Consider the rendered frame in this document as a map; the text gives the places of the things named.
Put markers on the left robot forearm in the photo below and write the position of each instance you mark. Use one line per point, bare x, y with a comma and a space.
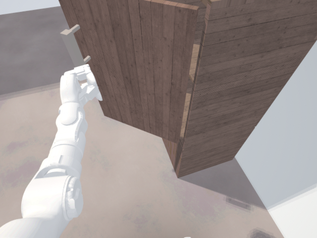
68, 147

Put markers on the cupboard door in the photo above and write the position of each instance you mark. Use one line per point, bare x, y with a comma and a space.
141, 54

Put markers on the handle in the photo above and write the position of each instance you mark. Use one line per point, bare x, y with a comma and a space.
72, 46

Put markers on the left robot upper arm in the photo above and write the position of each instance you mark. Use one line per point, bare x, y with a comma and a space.
49, 205

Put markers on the robot left hand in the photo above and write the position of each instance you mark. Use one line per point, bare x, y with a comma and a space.
71, 91

